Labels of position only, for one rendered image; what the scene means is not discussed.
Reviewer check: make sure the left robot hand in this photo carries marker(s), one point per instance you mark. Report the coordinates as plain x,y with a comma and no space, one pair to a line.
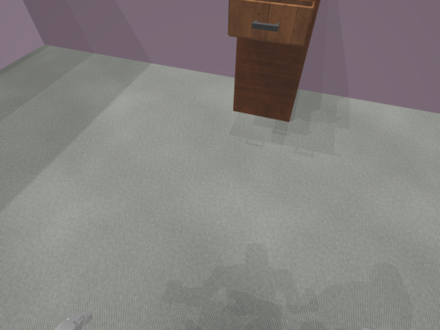
75,321

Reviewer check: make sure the drawer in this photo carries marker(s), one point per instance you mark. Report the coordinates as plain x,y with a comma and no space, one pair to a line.
293,15

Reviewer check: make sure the cabinet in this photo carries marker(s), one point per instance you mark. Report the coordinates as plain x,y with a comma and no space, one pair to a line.
267,75

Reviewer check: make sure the handle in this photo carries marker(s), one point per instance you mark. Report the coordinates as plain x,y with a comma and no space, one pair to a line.
265,26

